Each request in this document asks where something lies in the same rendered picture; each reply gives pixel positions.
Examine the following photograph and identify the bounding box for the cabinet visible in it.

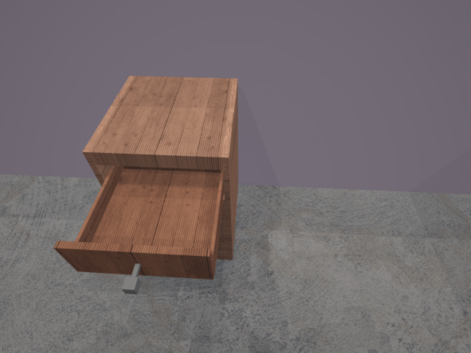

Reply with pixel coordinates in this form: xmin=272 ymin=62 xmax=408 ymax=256
xmin=82 ymin=76 xmax=238 ymax=260

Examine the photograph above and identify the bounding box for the drawer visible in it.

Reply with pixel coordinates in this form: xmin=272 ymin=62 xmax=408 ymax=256
xmin=54 ymin=165 xmax=224 ymax=279

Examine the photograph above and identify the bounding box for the handle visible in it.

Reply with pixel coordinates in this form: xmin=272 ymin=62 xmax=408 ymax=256
xmin=122 ymin=264 xmax=141 ymax=295

